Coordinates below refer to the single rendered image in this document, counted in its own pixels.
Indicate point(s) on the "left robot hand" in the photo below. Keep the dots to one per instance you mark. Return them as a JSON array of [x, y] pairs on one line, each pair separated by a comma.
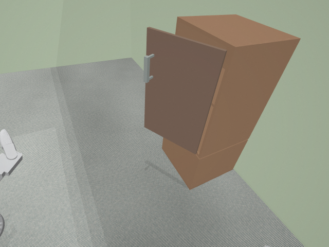
[[10, 158]]

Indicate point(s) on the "handle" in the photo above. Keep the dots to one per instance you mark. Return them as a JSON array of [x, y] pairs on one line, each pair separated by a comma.
[[146, 73]]

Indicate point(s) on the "cupboard door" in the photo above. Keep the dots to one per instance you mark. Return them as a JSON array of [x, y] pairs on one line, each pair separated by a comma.
[[179, 96]]

